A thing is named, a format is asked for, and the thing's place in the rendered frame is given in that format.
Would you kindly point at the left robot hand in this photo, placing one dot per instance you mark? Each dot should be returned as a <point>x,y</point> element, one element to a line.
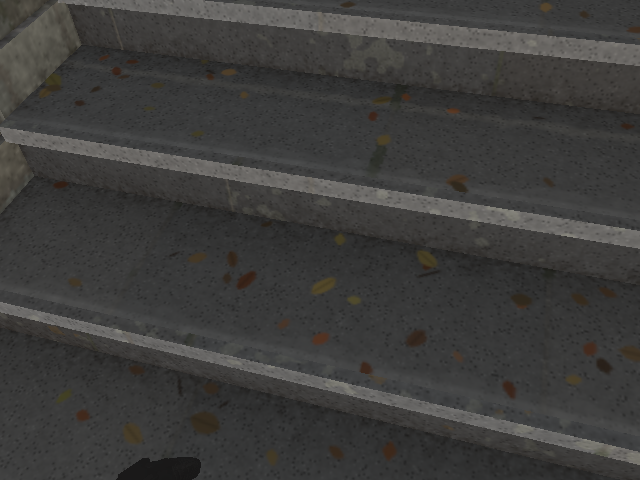
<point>180,468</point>

